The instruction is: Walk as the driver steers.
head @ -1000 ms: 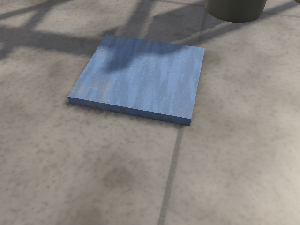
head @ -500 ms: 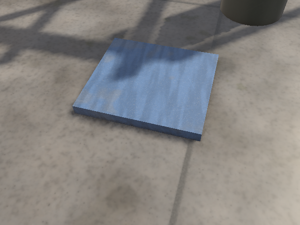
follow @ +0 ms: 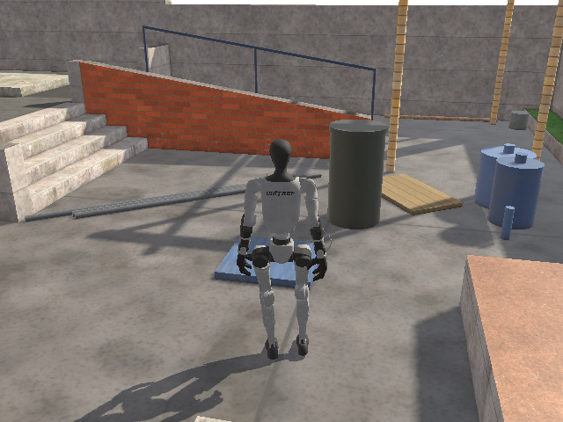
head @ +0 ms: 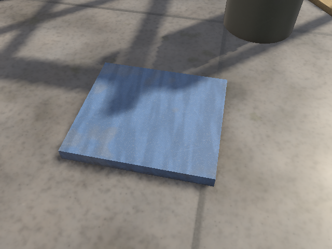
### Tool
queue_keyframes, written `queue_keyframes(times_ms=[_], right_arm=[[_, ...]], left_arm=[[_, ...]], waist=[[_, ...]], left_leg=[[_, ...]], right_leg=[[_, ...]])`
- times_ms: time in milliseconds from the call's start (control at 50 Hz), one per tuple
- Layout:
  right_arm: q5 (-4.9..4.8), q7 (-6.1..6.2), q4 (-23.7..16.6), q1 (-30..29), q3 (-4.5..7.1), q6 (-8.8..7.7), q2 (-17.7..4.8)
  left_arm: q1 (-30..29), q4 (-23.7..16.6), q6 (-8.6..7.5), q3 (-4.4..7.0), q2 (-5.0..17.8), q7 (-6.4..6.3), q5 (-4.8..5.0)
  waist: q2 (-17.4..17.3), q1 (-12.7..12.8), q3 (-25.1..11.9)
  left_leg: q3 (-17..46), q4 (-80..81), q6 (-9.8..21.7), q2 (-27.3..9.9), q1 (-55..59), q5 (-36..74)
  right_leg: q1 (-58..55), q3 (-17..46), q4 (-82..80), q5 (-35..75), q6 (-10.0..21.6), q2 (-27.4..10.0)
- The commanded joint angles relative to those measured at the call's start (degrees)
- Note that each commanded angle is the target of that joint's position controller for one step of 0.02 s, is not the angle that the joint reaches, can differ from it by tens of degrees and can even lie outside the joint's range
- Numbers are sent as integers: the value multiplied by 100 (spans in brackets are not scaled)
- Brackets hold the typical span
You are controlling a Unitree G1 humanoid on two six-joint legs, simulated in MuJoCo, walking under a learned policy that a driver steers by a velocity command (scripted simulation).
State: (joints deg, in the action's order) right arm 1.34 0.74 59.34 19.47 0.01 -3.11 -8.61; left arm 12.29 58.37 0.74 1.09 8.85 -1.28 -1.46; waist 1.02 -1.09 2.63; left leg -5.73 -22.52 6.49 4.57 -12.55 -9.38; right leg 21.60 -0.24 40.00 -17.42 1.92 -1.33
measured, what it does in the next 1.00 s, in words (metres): steps on the spot: right foot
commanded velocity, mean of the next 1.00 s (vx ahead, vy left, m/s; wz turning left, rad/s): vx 0.02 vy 0.00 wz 0.00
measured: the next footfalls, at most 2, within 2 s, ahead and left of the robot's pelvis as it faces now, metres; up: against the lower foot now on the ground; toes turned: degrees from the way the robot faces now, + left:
right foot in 0.06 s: +0.07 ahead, -0.12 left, +0.00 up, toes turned -1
right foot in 1.40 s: +0.22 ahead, -0.16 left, +0.00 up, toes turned -5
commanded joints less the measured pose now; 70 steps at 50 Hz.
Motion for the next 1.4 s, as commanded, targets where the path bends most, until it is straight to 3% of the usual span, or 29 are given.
queue_keyframes(times_ms=[20,40,60,80,100,120,140,280,960,980,1020,1060,1080,1100,1120,1160,1240,1320,1360,1380,1400], right_arm=[[-41,58,-190,-27,78,47,-627],[-55,73,-161,23,57,57,-579],[-46,78,-127,145,33,45,-499],[-84,63,-91,453,17,35,-337],[-125,57,22,579,-1,66,-200],[-93,71,87,503,24,91,-316],[-82,83,113,448,43,107,-364],[-74,125,308,304,6,129,-237],[-88,186,701,506,-75,148,-76],[-86,184,714,560,-72,152,-85],[-101,182,709,674,48,210,-372],[-77,161,758,1098,188,285,-619],[-60,147,781,1227,227,293,-629],[-15,134,788,1310,243,269,-588],[19,124,769,1309,264,220,-604],[-2,113,668,1106,288,110,-653],[-33,117,593,1037,274,-46,-623],[-17,79,560,1106,311,-102,-786],[-48,45,505,938,335,-114,-840],[-48,31,485,885,334,-128,-824],[-16,11,446,823,289,-176,-687]], left_arm=[[538,101,-7,-5,215,-43,10],[575,148,-47,-28,207,-64,-1],[721,205,-111,-33,298,-89,-18],[665,210,-179,-14,541,-107,-7],[539,297,-194,-18,487,-88,92],[486,296,-226,-74,277,-65,104],[456,324,-242,-83,220,-65,120],[639,538,-211,-92,237,-114,117],[1058,994,-124,-204,43,-147,108],[1112,1009,-121,-211,19,-144,100],[1096,937,-107,-167,78,-126,50],[798,710,-98,-136,92,-54,-67],[638,580,-121,-139,44,-12,-128],[429,442,-158,-115,85,28,-128],[295,331,-204,-83,132,67,-118],[318,245,-310,-30,152,146,-81],[37,18,-371,35,146,216,-13],[-247,-273,-370,87,259,238,31],[81,-227,-407,116,252,236,47],[496,-99,-440,157,298,223,48],[1212,111,-505,247,477,176,45]], waist=[[-415,229,28],[-268,258,93],[-101,246,61],[262,-16,98],[662,-103,218],[492,-60,196],[381,-40,200],[-63,33,134],[-110,79,308],[-159,68,198],[-457,10,292],[-750,-203,677],[-832,-281,885],[-751,-322,998],[-531,-277,970],[-254,-85,682],[-501,-37,488],[-719,-70,542],[-607,144,549],[-490,319,485],[-189,618,210]], left_leg=[[1433,889,490,-1568,-857,-589],[1446,780,322,-1483,-949,-697],[1458,670,124,-1394,-1030,-689],[1190,524,-56,-1030,-1061,-659],[821,449,-160,-695,-520,-445],[824,380,-200,-721,-4,-171],[871,358,-200,-778,192,52],[938,442,-209,-915,251,215],[1093,695,-219,-993,185,-3],[1132,788,-201,-971,228,-495],[1436,981,10,-1013,191,-2088],[2312,1497,487,-1654,256,-3888],[2762,1732,725,-2040,134,-4108],[3035,1914,895,-2273,147,-3887],[3078,1968,969,-2351,324,-3513],[2718,1892,876,-2226,591,-2829],[1886,1734,662,-1803,460,-1923],[1679,1479,694,-1803,146,-1848],[1483,1097,615,-1701,-332,-1856],[1323,686,535,-1546,-681,-1693],[1002,-157,387,-1272,-1134,-1152]], right_leg=[[-1177,-137,-859,266,52,83],[-1456,-29,-1431,509,75,27],[-1770,352,-1749,858,95,-313],[-1785,843,-1821,1293,191,-733],[-1098,874,-1966,1018,289,-725],[-793,810,-2087,841,235,-646],[-729,670,-2080,870,164,-523],[-1077,519,-2042,1131,138,-412],[-1105,401,-2060,937,37,-373],[-1129,349,-2039,638,39,-304],[-774,8,-1496,-416,83,52],[242,-419,-512,-1093,139,298],[520,-475,4,-995,166,154],[878,-359,550,-1032,182,9],[1213,-228,956,-1006,187,-95],[1363,-131,1093,-667,165,-197],[918,-352,400,-155,41,-92],[328,-534,-390,-36,84,-25],[-542,-722,-956,291,137,119],[-1222,-763,-1189,227,159,239],[-2239,-469,-1446,7,224,121]])
Keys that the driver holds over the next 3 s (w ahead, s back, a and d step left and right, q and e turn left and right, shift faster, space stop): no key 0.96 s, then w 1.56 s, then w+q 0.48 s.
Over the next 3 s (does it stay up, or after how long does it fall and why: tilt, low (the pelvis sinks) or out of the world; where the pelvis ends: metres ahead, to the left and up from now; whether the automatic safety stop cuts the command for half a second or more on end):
stays up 1.02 -0.06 0.05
